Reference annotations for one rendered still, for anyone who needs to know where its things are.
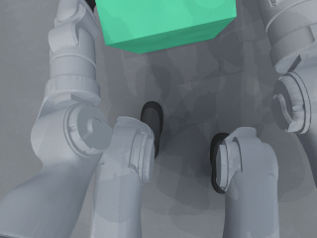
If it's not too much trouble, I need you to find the left robot forearm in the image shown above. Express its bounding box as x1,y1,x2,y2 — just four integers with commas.
36,0,101,122

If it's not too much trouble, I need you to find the right robot upper arm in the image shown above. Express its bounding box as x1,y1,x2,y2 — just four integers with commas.
270,65,317,188

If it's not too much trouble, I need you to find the carton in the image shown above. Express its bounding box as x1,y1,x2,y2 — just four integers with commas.
95,0,237,54

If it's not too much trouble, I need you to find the robot left hand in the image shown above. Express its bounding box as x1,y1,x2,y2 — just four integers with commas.
85,0,96,13

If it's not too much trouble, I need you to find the left robot foot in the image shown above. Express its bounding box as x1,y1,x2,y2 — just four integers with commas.
141,101,163,159

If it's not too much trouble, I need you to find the right robot thigh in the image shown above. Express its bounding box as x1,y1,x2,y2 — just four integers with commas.
216,137,280,238

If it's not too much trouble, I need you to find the left robot upper arm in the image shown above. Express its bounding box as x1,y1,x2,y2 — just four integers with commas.
0,103,112,238

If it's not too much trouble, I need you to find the right robot forearm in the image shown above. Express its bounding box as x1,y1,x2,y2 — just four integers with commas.
256,0,317,74

